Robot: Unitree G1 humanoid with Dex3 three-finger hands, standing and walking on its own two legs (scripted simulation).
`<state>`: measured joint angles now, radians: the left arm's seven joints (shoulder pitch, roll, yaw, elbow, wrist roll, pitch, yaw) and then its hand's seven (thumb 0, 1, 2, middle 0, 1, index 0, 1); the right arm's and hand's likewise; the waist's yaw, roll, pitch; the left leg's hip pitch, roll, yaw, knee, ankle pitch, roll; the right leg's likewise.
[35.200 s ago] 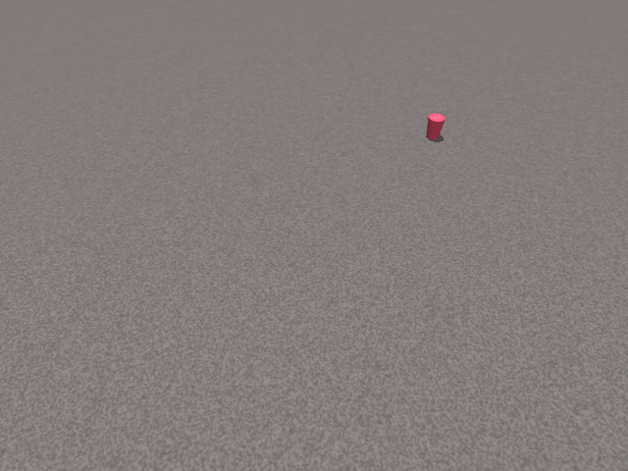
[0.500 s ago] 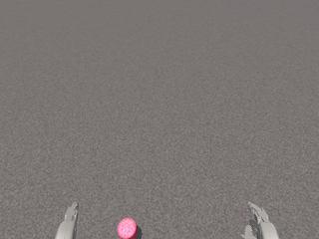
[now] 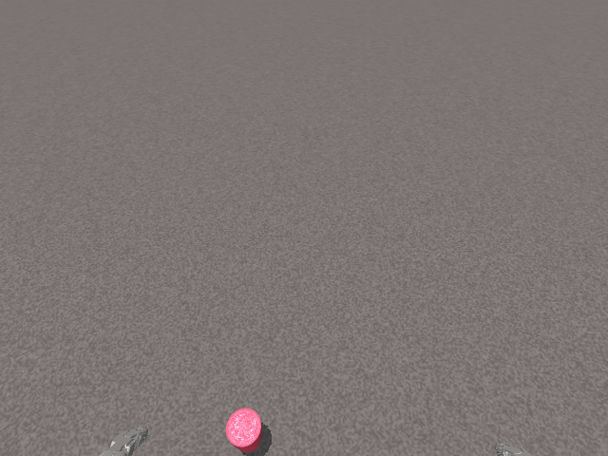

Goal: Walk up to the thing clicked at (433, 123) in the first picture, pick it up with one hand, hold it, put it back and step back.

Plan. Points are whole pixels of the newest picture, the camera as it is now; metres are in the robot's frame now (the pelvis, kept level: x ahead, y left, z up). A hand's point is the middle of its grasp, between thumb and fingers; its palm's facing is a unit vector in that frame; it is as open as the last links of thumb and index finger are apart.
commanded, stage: stand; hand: left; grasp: from the side
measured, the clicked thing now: (246, 433) +0.33 +0.19 -0.68
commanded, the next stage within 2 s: step back in 2.00 s
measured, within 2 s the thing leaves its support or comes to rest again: neither
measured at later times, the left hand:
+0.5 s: hand out of the picture +0.05 +0.25 -0.12, palm faces -0.01 -0.94 -0.34, open 7.4 cm
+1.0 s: hand out of the picture +0.05 +0.25 -0.12, palm faces -0.03 -0.94 -0.35, open 7.4 cm
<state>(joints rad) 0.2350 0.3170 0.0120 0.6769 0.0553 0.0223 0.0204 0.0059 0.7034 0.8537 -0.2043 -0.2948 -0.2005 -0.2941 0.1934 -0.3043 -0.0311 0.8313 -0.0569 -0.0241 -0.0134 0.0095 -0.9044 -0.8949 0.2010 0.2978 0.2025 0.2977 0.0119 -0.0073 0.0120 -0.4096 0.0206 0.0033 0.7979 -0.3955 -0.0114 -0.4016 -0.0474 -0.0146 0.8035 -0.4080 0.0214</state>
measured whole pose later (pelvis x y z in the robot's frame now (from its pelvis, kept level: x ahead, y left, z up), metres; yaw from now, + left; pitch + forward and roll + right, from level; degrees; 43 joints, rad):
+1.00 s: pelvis +0.00 +0.01 +0.04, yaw +0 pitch -3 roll +0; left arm 0.13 0.32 0.01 1.17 0.03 -0.01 0.01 0.01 0.91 0.90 -0.20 -0.30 -0.20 -0.30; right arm 0.13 -0.33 -0.01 1.15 -0.02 0.00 0.00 0.00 -0.91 -0.90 0.20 0.30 0.20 0.30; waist 0.00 0.01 0.06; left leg -0.13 0.02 0.02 0.36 -0.17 -0.01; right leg -0.12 -0.05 -0.02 0.36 -0.18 0.03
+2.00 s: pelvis +0.02 +0.01 +0.04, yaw -1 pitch -3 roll +0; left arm 0.10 0.33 0.01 1.15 0.02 -0.01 0.00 0.01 0.91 0.90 -0.20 -0.30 -0.20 -0.30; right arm 0.11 -0.34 -0.01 1.15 -0.01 -0.01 0.00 0.00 -0.91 -0.90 0.20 0.30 0.20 0.30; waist 0.00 0.01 0.05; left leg -0.09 0.02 0.03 0.33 -0.19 -0.01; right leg -0.09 -0.04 0.00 0.32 -0.18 0.03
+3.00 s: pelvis -0.19 +0.00 +0.01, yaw -3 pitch -2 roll -2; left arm 0.16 0.35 0.07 0.87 0.03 0.02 0.01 0.01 0.91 0.90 -0.20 -0.30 -0.20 -0.30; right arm 0.09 -0.40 -0.05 0.84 0.00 0.05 -0.01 0.00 -0.90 -0.89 0.20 0.30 0.20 0.30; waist -0.01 0.07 0.20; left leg -0.40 0.05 0.00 0.77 -0.34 0.01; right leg -0.24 0.07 0.02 0.66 -0.39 -0.02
